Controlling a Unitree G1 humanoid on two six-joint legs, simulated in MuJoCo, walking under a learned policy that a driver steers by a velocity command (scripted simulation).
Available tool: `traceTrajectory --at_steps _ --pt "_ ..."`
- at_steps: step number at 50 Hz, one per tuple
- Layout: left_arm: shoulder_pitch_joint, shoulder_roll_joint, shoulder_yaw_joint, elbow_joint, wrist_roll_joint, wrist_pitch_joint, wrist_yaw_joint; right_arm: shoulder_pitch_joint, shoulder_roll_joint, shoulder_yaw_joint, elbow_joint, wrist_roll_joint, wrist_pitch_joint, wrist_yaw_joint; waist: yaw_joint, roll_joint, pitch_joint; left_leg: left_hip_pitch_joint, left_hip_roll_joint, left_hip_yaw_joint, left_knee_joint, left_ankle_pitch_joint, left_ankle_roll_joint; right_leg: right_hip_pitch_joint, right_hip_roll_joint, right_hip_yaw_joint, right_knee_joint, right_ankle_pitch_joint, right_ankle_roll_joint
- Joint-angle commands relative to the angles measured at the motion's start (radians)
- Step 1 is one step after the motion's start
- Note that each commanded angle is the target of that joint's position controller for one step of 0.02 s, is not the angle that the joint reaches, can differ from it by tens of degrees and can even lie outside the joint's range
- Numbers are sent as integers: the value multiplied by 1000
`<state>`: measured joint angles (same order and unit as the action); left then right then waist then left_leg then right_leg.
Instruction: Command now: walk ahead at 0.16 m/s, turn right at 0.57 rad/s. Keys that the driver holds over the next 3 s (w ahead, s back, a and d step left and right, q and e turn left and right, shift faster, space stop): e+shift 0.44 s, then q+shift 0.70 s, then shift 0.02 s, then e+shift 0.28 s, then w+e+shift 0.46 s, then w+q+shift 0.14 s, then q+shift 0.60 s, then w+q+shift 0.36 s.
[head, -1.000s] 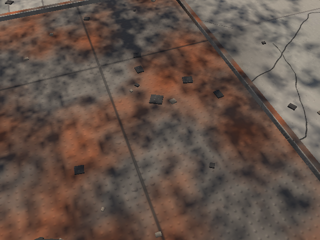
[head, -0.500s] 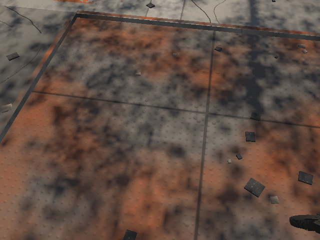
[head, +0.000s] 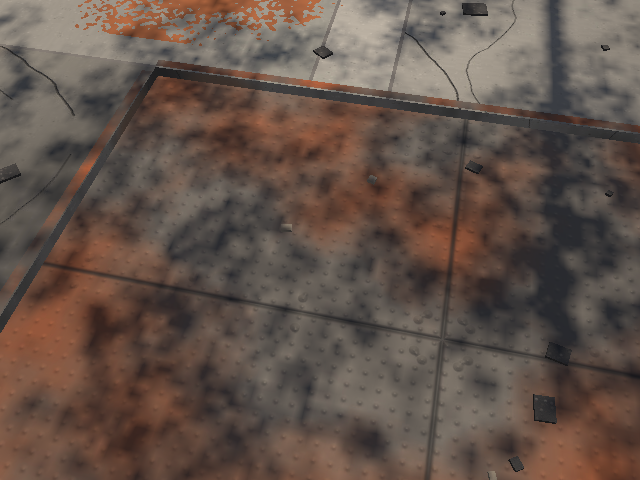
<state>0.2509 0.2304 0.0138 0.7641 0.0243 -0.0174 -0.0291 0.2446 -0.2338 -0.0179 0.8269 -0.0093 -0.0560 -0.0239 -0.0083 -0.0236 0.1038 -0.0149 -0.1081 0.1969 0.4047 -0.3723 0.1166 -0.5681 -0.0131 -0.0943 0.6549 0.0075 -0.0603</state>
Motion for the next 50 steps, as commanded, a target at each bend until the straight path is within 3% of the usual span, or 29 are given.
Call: traceTrajectory --at_steps 1,2,3,4,5,6,7,10,12,15,18,23,27,30,31,33,34,35,36,37,39,43,46,50 --pt "217 125 54 -14 17 -5 1 -58 -152 -47 -76 0 14 -28 89 121 -167 -51 282 -4 307 1076 -36 273 73 -22 -36 -117 -64" --pt "346 150 73 13 18 -11 12 -118 -164 -53 -97 6 24 -25 181 57 -199 -131 225 9 587 854 -59 400 52 53 -156 18 -125" --pt "309 231 90 23 -4 -11 28 -81 -90 -40 -124 -18 33 -10 99 -156 -149 -372 43 10 846 -48 -97 499 -116 321 -138 694 -183" --pt "236 306 110 -18 -18 4 32 78 -45 -25 -152 -14 53 0 -3 -315 -288 -559 -76 -185 1105 -300 -139 603 -283 770 -248 813 -385" --pt "137 291 119 -81 -33 19 33 137 -82 -15 -124 -39 56 -1 -17 -148 -333 -577 13 -307 1104 -236 -137 566 -324 815 -332 390 -395" --pt "85 211 100 -98 -26 36 36 39 -132 -28 -127 -38 56 -1 -3 10 -215 -595 42 -302 1042 -166 -136 445 -272 752 -373 84 -358" --pt "69 163 84 -87 -22 48 34 -45 -145 -35 -143 -38 55 -4 -13 101 -123 -607 75 -290 930 -109 -140 352 -207 667 -406 -73 -288" --pt "81 185 98 -77 -25 47 31 -69 -112 -25 -151 -37 93 -7 3 33 -147 -513 88 -272 755 -2 -157 309 -86 531 -396 -47 -152" --pt "87 213 111 -80 -26 45 29 -71 -103 -23 -154 -27 104 -7 15 15 -180 -517 88 -283 684 21 -168 345 -63 534 -381 -41 -83" --pt "78 233 123 -91 -30 63 37 -120 -119 -30 -167 -21 112 -9 48 -48 -172 -566 89 -307 599 59 -182 382 -35 589 -416 -269 -20" --pt "77 242 130 -94 -26 75 38 -153 -140 -37 -168 -19 105 -11 74 -83 -152 -602 85 -328 532 80 -187 418 -20 648 -436 -407 -9" --pt "66 249 131 -94 -16 73 36 -140 -168 -44 -149 -14 82 -15 80 -107 -166 -605 75 -345 454 72 -163 492 -24 697 -407 -372 -39" --pt "43 201 100 -94 2 69 38 -97 -170 -38 -123 -12 77 -11 81 -116 -185 -489 97 -293 416 43 -137 438 -48 647 -382 -235 -88" --pt "3 153 61 -79 16 70 43 -52 -152 -24 -95 -3 77 0 61 -90 -180 -315 108 -262 280 20 -109 343 -63 619 -396 -209 -106" --pt "-2 154 53 -67 19 70 45 -31 -147 -20 -80 2 77 3 53 -84 -175 -246 101 -256 215 34 -96 315 -69 613 -399 -214 -108" --pt "-10 198 52 -46 14 67 57 0 -157 -23 -62 3 73 4 23 -49 -144 -137 62 -274 44 107 -64 271 -63 578 -350 -200 -93" --pt "2 215 54 -34 11 61 62 -22 -180 -26 -72 -3 68 3 25 0 -119 -143 77 -336 -35 134 -52 276 -44 547 -305 -202 -64" --pt "8 209 53 -39 4 54 65 -34 -230 -33 -86 -12 62 3 38 115 -117 -157 194 -503 -114 156 -26 273 12 461 -178 -276 -26" --pt "-10 211 53 -66 -10 49 63 -80 -317 -54 -105 -14 64 10 63 229 -77 -192 343 -712 -158 308 55 172 156 272 -53 -366 18" --pt "-58 235 60 -73 -4 43 69 -3 -310 -66 -81 -13 67 20 13 229 -79 -220 411 -818 -160 420 131 166 161 207 58 -459 33" --pt "-102 211 57 -82 -3 40 65 36 -280 -78 -63 4 73 26 5 143 -78 -178 330 -755 -118 443 120 91 137 214 250 -466 67" --pt "-125 158 39 -92 -5 49 56 41 -254 -97 -80 9 92 23 2 134 -128 -91 196 -687 -68 452 58 26 117 193 282 -427 104" --pt "-180 156 32 -115 -14 45 60 91 -256 -112 -77 9 100 18 -33 163 -151 -10 177 -750 -56 420 54 -5 118 198 195 -432 113" --pt "-191 183 30 -122 -23 29 65 89 -280 -132 -91 5 103 18 -41 173 -182 1 173 -826 -34 472 47 58 127 217 89 -420 98"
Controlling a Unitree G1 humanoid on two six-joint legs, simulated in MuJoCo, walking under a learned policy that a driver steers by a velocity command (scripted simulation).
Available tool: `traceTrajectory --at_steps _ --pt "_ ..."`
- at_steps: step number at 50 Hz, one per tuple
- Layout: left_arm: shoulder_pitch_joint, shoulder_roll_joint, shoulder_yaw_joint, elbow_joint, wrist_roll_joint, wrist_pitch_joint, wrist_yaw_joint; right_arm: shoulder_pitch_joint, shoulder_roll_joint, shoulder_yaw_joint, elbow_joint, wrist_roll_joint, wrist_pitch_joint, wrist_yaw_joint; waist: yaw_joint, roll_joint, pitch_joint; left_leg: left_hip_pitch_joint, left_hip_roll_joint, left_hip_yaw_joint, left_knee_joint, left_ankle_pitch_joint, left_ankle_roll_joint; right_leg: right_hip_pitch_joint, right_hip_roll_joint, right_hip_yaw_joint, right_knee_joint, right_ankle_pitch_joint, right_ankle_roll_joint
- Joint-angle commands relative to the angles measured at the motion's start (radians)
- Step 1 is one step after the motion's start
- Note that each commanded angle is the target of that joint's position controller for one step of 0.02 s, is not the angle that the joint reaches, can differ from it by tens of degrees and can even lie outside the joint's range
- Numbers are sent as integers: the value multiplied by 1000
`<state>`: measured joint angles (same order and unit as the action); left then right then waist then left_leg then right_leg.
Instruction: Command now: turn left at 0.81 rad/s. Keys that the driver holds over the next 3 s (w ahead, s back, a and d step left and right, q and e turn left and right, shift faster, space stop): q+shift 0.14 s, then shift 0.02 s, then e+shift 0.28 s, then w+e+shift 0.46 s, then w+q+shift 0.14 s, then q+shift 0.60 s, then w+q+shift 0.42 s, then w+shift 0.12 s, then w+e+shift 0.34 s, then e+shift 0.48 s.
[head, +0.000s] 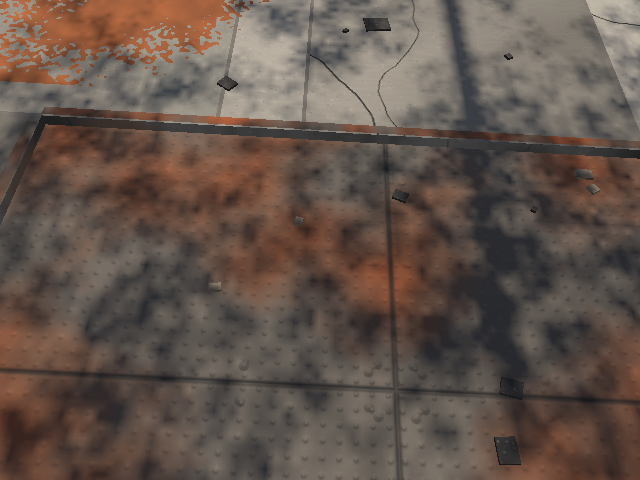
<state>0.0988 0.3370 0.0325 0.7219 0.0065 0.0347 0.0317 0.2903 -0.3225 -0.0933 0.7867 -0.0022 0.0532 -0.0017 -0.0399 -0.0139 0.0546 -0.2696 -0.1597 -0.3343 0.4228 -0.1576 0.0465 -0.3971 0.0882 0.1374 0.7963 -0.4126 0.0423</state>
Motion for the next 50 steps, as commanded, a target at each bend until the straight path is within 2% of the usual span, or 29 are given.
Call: traceTrajectory --at_steps 1,4,6,7,8,9,11,14,15,16,18,22,23,24,25,26,27,28,29,30,31,35,41,43,45,47,48,49,50 --pt "-32 82 12 -79 -6 -27 6 31 -195 -59 -56 -4 -6 -2 -5 168 -136 238 220 -309 -48 270 112 -79 30 -12 -82 6 -11" --pt "17 95 12 -69 -8 -38 14 -30 -196 -62 -76 -8 -5 6 27 180 -131 134 191 -346 -49 221 74 83 38 -5 -230 40 -29" --pt "87 111 17 -52 -2 -48 29 -92 -179 -55 -94 -1 -7 7 80 157 -114 -20 121 -317 -17 31 1 297 -1 4 -476 170 -42" --pt "70 172 30 -57 3 -50 40 -31 -115 -39 -94 2 -13 5 36 2 -143 -134 32 -198 102 -296 -53 424 -176 154 -578 122 -82" --pt "28 245 37 -96 10 -40 38 23 -76 -30 -105 4 -17 -2 21 -173 -167 -253 -89 61 357 -450 -84 444 -444 439 -617 49 -184" --pt "29 214 35 -76 28 -32 28 -10 -180 -47 -92 -29 -16 -6 32 -96 -116 -252 -19 116 502 -410 -86 301 -455 442 -582 197 -258" --pt "16 106 10 -61 15 -33 8 -9 -152 -38 -64 -27 -8 1 9 -50 -55 -188 16 115 625 -315 -77 206 -338 257 -513 422 -252" --pt "51 33 -23 -20 17 -49 -3 -12 -69 4 -34 -16 8 5 12 -115 -70 -103 21 126 527 -282 -90 215 -229 141 -472 650 -210" --pt "65 40 -24 3 14 -51 -6 -32 -56 16 -35 -20 14 0 6 -143 -64 -89 57 193 416 -287 -97 246 -206 144 -464 663 -200" --pt "92 80 -11 16 11 -46 -9 -68 -66 20 -41 -20 17 -7 23 -174 -51 -94 72 266 341 -309 -105 278 -193 174 -451 680 -200" --pt "180 174 30 39 9 -30 -20 -133 -91 20 -55 -5 18 -25 68 -203 -40 -131 46 288 287 -328 -103 343 -204 270 -417 753 -213" --pt "199 185 60 55 2 -23 -26 -159 -99 29 -73 14 -6 -39 59 -177 -93 -140 51 243 220 -299 -79 427 -228 399 -395 833 -229" --pt "212 182 68 64 0 -18 -26 -146 -98 34 -80 7 -18 -37 53 -151 -143 -86 52 242 185 -325 -67 409 -215 422 -419 571 -237" --pt "186 178 75 61 3 -7 -30 -131 -89 38 -81 1 -29 -33 32 -135 -140 2 55 241 113 -330 -49 315 -191 441 -445 239 -234" --pt "104 164 79 39 6 5 -35 -64 -70 42 -60 -2 -38 -33 -28 -108 -104 182 68 246 -50 -249 -23 126 -137 419 -454 -75 -198" --pt "25 124 75 5 3 7 -36 26 -107 31 -32 -7 -44 -43 -89 -36 -55 448 150 186 -184 -223 7 -177 -49 321 -385 -253 -117" --pt "56 16 52 -20 -15 -2 -36 68 -212 8 -33 -13 -50 -59 -87 234 -101 590 443 -112 -262 -491 53 -365 56 84 -29 -261 -69" --pt "20 56 50 -32 7 -11 -28 -15 -244 -1 -51 -30 -54 -58 -66 186 -6 412 549 -272 -320 -597 101 -454 16 19 106 -88 -68" --pt "11 95 59 -32 18 -17 -38 -70 -173 15 -62 -36 -63 -54 -20 120 30 330 521 -206 -304 -595 100 -432 -63 25 182 11 -70" --pt "39 95 63 -15 19 -22 -57 -105 -115 32 -71 -31 -77 -47 7 123 41 304 471 -122 -312 -532 82 -424 -75 11 222 72 -61" --pt "78 90 65 5 22 -23 -72 -110 -97 38 -75 -28 -92 -41 23 140 34 306 427 -32 -318 -447 67 -418 -82 -11 276 119 -50" --pt "39 58 56 -10 24 -13 -112 14 -98 34 -33 -26 -131 -21 -2 116 54 319 383 170 -332 -265 53 -513 -128 -69 428 227 -49" --pt "-145 38 36 -83 26 -15 -139 144 -68 43 28 -35 -157 -5 -46 88 140 320 371 365 -369 -59 22 -584 -140 -146 331 319 -70" --pt "-221 16 18 -119 31 -19 -150 175 -64 47 53 -35 -162 -10 -55 81 164 349 373 429 -370 91 6 -572 -146 -213 225 314 -93" --pt "-275 -4 -1 -153 29 -23 -155 205 -74 48 80 -39 -163 -17 -56 85 155 389 375 508 -329 391 -15 -502 -130 -292 118 270 -136" --pt "-244 -29 -19 -155 32 -29 -139 239 -84 58 114 -42 -164 -28 -10 107 91 346 408 538 -253 1039 -5 -228 -37 -349 -11 219 -200" --pt "-160 -10 -13 -128 39 -31 -125 247 -119 55 134 -43 -157 -36 51 144 34 361 440 535 -144 1293 10 -97 15 -347 -28 158 -226" --pt "10 37 6 -82 41 -34 -109 220 -168 47 140 -44 -146 -41 150 178 -57 340 466 524 56 1397 33 91 43 -310 -44 73 -251" --pt "242 97 34 -15 41 -42 -86 179 -199 43 133 -34 -140 -38 269 179 -159 222 467 509 321 1305 66 381 34 -226 -153 71 -284"
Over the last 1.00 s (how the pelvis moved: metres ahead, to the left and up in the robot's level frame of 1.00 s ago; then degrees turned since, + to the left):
0.17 0.04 0.02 -9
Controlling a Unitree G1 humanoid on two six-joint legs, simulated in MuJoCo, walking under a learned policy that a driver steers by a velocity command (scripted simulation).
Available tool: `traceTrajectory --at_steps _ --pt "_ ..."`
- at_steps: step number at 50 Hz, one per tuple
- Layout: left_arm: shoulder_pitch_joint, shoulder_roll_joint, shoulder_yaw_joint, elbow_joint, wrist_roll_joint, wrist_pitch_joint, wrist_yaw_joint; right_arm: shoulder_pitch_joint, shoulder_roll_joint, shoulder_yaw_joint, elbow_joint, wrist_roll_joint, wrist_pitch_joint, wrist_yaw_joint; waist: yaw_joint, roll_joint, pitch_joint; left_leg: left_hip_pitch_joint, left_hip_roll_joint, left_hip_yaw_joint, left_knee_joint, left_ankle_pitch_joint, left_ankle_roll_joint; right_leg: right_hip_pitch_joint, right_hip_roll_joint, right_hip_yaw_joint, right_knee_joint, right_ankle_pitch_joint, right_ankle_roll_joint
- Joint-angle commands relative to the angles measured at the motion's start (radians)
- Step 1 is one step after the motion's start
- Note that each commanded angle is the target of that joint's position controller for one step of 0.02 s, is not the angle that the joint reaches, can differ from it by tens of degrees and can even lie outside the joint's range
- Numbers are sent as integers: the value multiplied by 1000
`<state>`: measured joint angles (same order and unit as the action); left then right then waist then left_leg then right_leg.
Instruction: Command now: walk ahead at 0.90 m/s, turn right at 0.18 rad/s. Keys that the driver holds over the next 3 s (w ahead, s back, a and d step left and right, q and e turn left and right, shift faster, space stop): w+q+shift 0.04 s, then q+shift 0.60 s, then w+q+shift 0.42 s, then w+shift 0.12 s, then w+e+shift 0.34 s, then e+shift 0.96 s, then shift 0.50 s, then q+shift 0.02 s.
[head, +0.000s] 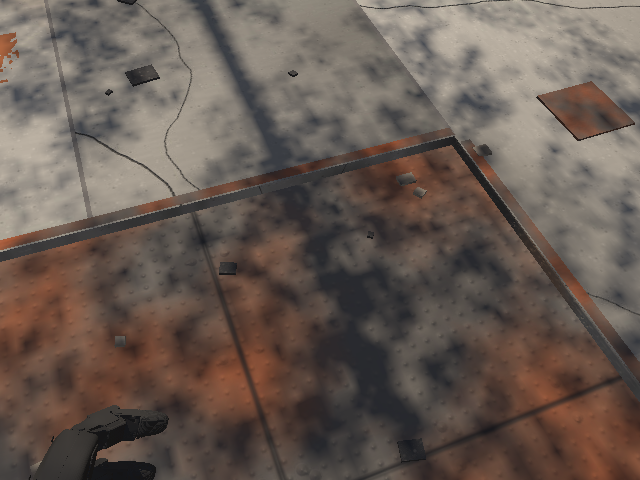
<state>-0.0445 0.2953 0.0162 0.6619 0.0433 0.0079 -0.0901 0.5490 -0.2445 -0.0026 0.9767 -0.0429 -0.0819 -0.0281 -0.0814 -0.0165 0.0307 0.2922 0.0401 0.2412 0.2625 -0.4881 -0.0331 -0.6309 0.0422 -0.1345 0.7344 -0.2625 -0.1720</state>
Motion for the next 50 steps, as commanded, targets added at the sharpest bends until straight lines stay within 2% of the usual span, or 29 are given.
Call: traceTrajectory --at_steps 1,2,3,4,5,6,9,14,16,18,20,21,22,23,24,25,26,29,32,35,39,42,44,45,46,47,48,49,50 --pt "531 224 82 93 12 -22 59 -107 -212 -34 -80 15 -8 3 350 98 -249 -576 184 -76 842 1039 152 925 -101 266 -173 -225 -90" --pt "503 281 96 84 20 -31 68 -18 -69 -6 -123 70 -20 32 222 -165 -426 -939 -15 -192 1244 46 122 1183 -460 815 -314 -478 -137" --pt "474 249 95 69 11 -37 73 -156 -200 -42 -151 76 -29 23 276 42 -378 -989 -22 -357 1309 142 147 1040 -461 852 -424 -260 -96" --pt "428 208 81 111 12 -52 83 -206 -168 -44 -171 84 -28 21 210 43 -173 -999 10 -337 1274 217 134 853 -434 640 -417 91 -80" --pt "386 142 65 125 11 -68 81 -153 -124 -35 -144 76 -19 21 141 95 -43 -935 50 -318 1177 215 124 667 -406 474 -433 394 -66" --pt "331 96 51 128 6 -85 80 -113 -93 -35 -113 57 7 23 86 89 2 -871 75 -324 1097 204 113 567 -351 332 -438 532 -27" --pt "286 25 27 136 -24 -115 79 -31 -45 -43 -67 27 71 37 10 -15 32 -778 49 -269 995 223 89 446 -273 89 -473 838 58" --pt "190 10 22 119 -48 -118 106 -182 -7 -35 -141 34 65 62 -6 -113 54 -763 -34 -92 599 538 85 427 -125 -174 -478 874 134" --pt "230 37 29 121 -58 -115 124 -170 -9 -35 -139 23 61 67 6 -83 0 -673 -100 -7 450 637 85 490 -148 -197 -342 1011 137" --pt "234 81 47 114 -72 -114 136 -63 -46 -52 -128 10 75 65 -40 -114 -85 -521 -137 -1 427 605 122 515 -212 -172 -171 1142 161" --pt "119 91 57 76 -88 -97 129 184 -145 -99 -85 -1 89 39 -191 -85 -177 -283 -121 -107 365 571 216 429 -230 -121 251 951 184" --pt "67 42 52 79 -85 -83 110 178 -160 -110 -72 17 87 22 -214 72 -86 -224 -61 -213 198 730 273 278 -83 -120 579 108 192" --pt "140 -45 28 35 -41 -70 98 50 -213 -112 -91 38 88 18 -53 206 53 -302 34 -461 341 1536 331 49 77 -43 881 -377 212" --pt "340 -50 15 8 -23 -56 103 -20 -278 -122 -151 31 75 25 62 194 -170 -207 200 -778 216 1564 495 -4 60 177 932 -330 224" --pt "386 -5 7 12 -9 -50 111 -139 -267 -131 -217 30 84 22 92 123 -203 -285 261 -943 79 1032 530 -4 24 243 891 -283 216" --pt "328 57 21 20 3 -41 118 -219 -203 -116 -248 31 94 17 112 -21 -94 -410 226 -926 14 657 494 -20 -15 247 803 -255 216" --pt "249 84 32 9 13 -32 123 -244 -161 -102 -250 33 95 20 112 -102 -44 -494 172 -865 -11 522 444 -7 -39 249 691 -234 220" --pt "192 56 22 -8 -1 13 138 -208 -182 -110 -234 32 82 23 90 -68 -65 -576 63 -678 45 747 346 115 -63 224 460 -144 249" --pt "155 33 12 -34 -20 25 140 -188 -206 -124 -240 32 89 20 58 2 -141 -491 17 -671 99 756 274 95 -55 235 323 -81 259" --pt "82 44 11 -56 -4 23 123 -210 -221 -134 -267 33 104 29 19 98 -134 -482 -26 -786 -15 -33 273 52 -52 252 211 -44 260" --pt "-4 59 13 -73 -4 -17 110 -199 -239 -143 -280 20 94 49 -25 137 -61 -446 -8 -884 -19 -161 275 21 -31 263 25 -35 248" --pt "14 65 14 -74 -25 -42 103 -279 -243 -142 -312 16 86 58 4 155 -49 -543 -25 -881 29 -110 256 165 -2 254 -106 -47 230" --pt "154 79 25 -38 -52 -51 112 -412 -230 -134 -359 12 87 67 105 138 -44 -782 -64 -846 82 -95 203 484 7 233 -255 -10 211" --pt "258 111 39 -12 -57 -58 124 -447 -204 -125 -371 11 83 66 172 85 -44 -928 -115 -788 176 -138 161 673 -23 221 -329 26 205" --pt "354 190 60 6 -43 -67 139 -431 -139 -107 -379 24 68 59 204 -69 -81 -1057 -204 -630 418 -175 112 811 -188 361 -410 -138 183" --pt "361 282 72 -23 -3 -68 143 -429 -64 -77 -428 43 54 55 181 -208 -121 -1169 -264 -473 672 -125 84 836 -457 759 -547 -493 118" --pt "278 286 84 -22 14 -68 139 -438 -129 -78 -446 30 51 57 125 -151 -80 -1238 -143 -434 798 45 78 736 -504 911 -597 -606 58" --pt "250 216 70 -32 4 -68 130 -469 -181 -89 -444 15 57 63 119 -68 -35 -1239 -87 -413 850 130 73 682 -459 794 -566 -551 65" --pt "262 181 59 -25 -9 -70 123 -465 -190 -92 -433 2 62 78 118 -46 -18 -1225 -73 -403 871 185 65 654 -380 627 -554 -433 94"
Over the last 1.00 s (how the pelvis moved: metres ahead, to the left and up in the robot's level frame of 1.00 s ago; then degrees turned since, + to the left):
0.25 -0.08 -0.05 -21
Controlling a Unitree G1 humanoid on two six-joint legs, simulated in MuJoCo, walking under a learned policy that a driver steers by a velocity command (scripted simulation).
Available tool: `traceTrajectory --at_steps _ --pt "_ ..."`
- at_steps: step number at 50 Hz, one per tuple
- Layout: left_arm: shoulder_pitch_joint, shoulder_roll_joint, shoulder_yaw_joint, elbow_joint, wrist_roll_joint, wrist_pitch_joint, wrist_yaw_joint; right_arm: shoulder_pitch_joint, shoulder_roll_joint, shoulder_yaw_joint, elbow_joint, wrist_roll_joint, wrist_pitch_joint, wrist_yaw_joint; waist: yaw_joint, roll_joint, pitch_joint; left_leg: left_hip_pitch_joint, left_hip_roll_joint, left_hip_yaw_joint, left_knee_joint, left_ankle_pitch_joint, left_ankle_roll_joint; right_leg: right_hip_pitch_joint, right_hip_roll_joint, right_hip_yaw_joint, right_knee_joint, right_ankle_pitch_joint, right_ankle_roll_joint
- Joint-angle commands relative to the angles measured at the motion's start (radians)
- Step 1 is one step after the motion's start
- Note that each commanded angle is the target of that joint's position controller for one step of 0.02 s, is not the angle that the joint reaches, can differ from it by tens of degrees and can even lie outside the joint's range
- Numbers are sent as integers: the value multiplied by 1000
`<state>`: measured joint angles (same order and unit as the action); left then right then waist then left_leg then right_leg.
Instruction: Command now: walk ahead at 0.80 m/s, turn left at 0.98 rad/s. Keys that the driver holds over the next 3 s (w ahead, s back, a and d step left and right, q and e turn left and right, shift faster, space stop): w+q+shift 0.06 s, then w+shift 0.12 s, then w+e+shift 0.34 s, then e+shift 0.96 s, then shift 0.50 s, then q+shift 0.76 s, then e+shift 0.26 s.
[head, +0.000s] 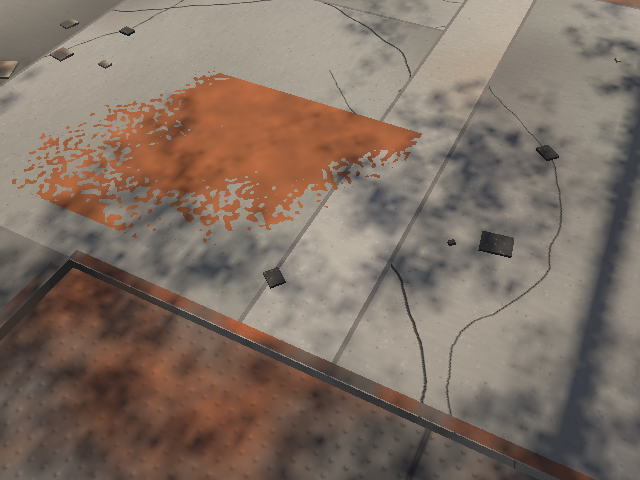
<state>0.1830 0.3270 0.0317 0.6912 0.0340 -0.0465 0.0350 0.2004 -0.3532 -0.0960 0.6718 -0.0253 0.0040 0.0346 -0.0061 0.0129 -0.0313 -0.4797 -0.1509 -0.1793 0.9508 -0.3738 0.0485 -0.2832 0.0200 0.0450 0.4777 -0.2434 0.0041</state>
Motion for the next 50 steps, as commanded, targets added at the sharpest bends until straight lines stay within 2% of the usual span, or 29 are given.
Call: traceTrajectory --at_steps 1,3,5,10,15,17,18,19,20,21,22,23,24,26,28,29,30,32,33,35,37,38,39,40,41,43,45,48,50 --pt "57 138 38 -47 -5 -19 -4 -83 -74 2 -112 -23 -16 32 35 -106 31 -423 129 43 227 115 -23 295 -302 325 -298 -347 -56" --pt "129 116 33 -15 -5 -31 -14 -80 -55 12 -116 -21 -2 55 43 -127 41 -429 161 85 329 186 -20 275 -254 177 -304 -206 -38" --pt "202 92 30 12 3 -47 -32 -107 -27 27 -126 -17 -2 57 58 -113 61 -445 160 64 353 242 -9 252 -240 133 -316 -165 -40" --pt "324 62 26 83 5 -72 -46 -266 -23 43 -154 -21 -17 56 98 -98 176 -478 121 74 142 294 -2 256 -232 28 -388 1 -79" --pt "407 93 24 184 -9 -52 -33 -408 34 89 -199 -24 -47 69 103 -145 175 -218 143 295 -248 201 46 330 -249 -31 -393 580 -137" --pt "391 144 28 212 -11 -48 -26 -268 14 81 -160 -19 -54 37 6 -188 58 71 58 308 -295 75 81 334 -269 -63 -171 1157 -143" --pt "376 171 33 220 -18 -46 -23 -66 -30 61 -102 -16 -62 14 -99 -201 -48 313 44 273 -340 84 98 278 -274 -51 37 1222 -141" --pt "307 174 34 202 -31 -51 -25 163 -89 34 -34 -27 -72 -10 -235 -192 -149 643 143 162 -397 142 114 56 -236 -68 318 984 -127" --pt "345 19 3 145 -38 -59 -43 262 -188 6 -5 -59 -80 -33 -186 24 -326 964 458 -198 -444 -247 134 -265 -110 -69 685 124 -127" --pt "346 17 12 110 -63 -59 -48 281 -207 1 -17 -47 -76 -36 -168 107 -442 970 636 -593 -604 -409 157 -416 -34 24 903 -202 -140" --pt "230 82 35 98 -56 -46 -44 216 -146 11 9 -39 -73 -37 -148 23 -247 805 567 -464 -641 -339 128 -489 -83 47 924 -80 -149" --pt "199 39 26 89 -51 -44 -53 156 -78 27 25 -32 -79 -35 -103 28 -80 639 523 -300 -673 -173 118 -493 -115 31 873 -12 -138" --pt "209 8 24 110 -45 -33 -60 112 -37 35 33 -29 -86 -33 -58 32 1 523 475 -182 -714 -50 98 -461 -135 25 835 2 -123" --pt "266 -38 21 140 -19 7 -74 91 15 48 56 -7 -99 -38 13 95 63 390 423 -8 -771 45 70 -409 -158 16 822 5 -97" --pt "199 -54 26 116 -9 36 -76 88 51 57 84 13 -123 -35 46 74 147 348 411 145 -780 471 58 -456 -158 -14 812 13 -74" --pt "175 -59 27 106 -6 42 -75 68 61 60 90 16 -130 -35 65 61 153 335 376 239 -773 672 40 -461 -139 -42 803 40 -65" --pt "142 -80 20 69 -5 39 -76 53 53 61 89 15 -139 -33 83 107 168 283 377 309 -765 840 38 -436 -131 -68 730 89 -62" --pt "82 -91 7 39 -9 31 -81 12 66 64 101 13 -141 -39 95 137 178 254 316 427 -752 884 18 -372 -97 -129 562 192 -70" --pt "72 -81 4 37 -10 27 -89 -14 57 62 94 17 -139 -47 98 105 169 235 286 467 -729 846 9 -293 -71 -164 429 265 -77" --pt "73 -58 5 31 3 25 -107 23 -20 44 96 31 -144 -64 94 61 104 291 306 466 -609 1041 -1 -127 11 -247 241 364 -92" --pt "280 14 35 67 6 34 -100 9 -116 14 79 43 -119 -67 186 80 -45 303 368 430 -284 1254 -6 126 90 -235 244 226 -142" --pt "435 64 61 104 12 35 -83 -16 -105 17 66 51 -105 -60 259 50 -134 258 360 408 -17 1073 -26 302 99 -177 186 277 -177" --pt "401 138 86 112 3 32 -59 13 -19 37 77 49 -92 -38 228 -128 -87 103 183 423 332 153 -73 382 28 -78 68 498 -242" --pt "318 277 124 69 0 52 -50 157 6 52 -2 45 -71 -38 124 -365 -299 -214 39 281 751 -227 -110 642 -270 481 20 685 -489" --pt "200 251 125 -24 -20 64 -42 133 -49 58 -4 -4 -71 -46 118 -85 -368 -205 110 98 725 -121 -81 560 -294 626 -81 430 -461" --pt "111 140 87 -21 -21 72 -29 46 -37 62 -23 -10 -61 -47 38 91 -77 -161 179 89 476 -59 -83 212 -215 535 -178 207 -364" --pt "66 91 74 -21 -21 63 -22 42 -29 67 -31 -25 -23 -59 -7 73 -11 -53 207 91 316 -44 -96 31 -133 391 -182 319 -309" --pt "55 110 79 -31 -6 54 -32 19 5 77 -54 -21 10 -72 -8 48 -59 35 186 112 190 10 -127 -63 -70 299 -124 544 -295" --pt "55 122 84 -42 -2 61 -30 -23 10 80 -81 -16 15 -76 6 24 -89 10 178 92 139 63 -134 -57 -60 341 -119 411 -282"
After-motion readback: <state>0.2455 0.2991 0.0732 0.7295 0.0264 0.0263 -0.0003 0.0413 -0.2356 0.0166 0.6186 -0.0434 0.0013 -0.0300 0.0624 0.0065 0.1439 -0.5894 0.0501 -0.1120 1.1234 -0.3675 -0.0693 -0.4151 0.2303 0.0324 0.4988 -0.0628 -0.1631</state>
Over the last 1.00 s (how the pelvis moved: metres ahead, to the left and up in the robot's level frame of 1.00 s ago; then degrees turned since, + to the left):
0.54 -0.04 0.04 44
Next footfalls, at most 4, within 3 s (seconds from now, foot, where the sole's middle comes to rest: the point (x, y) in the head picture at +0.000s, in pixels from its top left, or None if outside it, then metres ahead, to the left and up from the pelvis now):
0.38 left None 0.36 0.17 -0.78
0.76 right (331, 362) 0.76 0.01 -0.74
1.24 left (271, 323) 0.87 0.15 -0.74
1.68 right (324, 412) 0.65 0.03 -0.76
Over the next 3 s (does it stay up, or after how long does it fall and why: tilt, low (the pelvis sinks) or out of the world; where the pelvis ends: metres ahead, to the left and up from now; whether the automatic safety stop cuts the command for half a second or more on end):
stays up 0.63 0.19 0.00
